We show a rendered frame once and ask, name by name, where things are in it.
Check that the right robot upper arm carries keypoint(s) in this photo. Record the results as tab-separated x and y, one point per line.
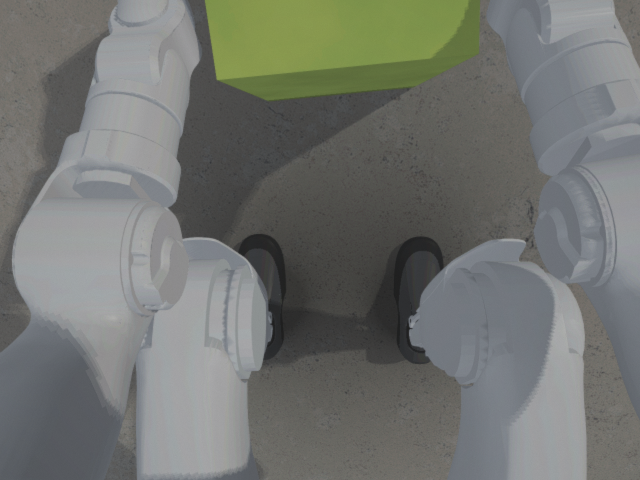
588	232

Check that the robot left thigh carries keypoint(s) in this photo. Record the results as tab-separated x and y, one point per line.
191	406

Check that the right robot forearm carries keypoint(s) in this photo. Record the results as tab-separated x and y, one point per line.
576	74

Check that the left robot upper arm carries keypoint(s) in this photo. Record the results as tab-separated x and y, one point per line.
93	272

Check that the left robot forearm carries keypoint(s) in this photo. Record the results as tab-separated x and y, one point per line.
135	110

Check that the carton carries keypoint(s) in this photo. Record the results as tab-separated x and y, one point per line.
292	49

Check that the robot right foot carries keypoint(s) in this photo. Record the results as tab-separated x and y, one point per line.
418	261

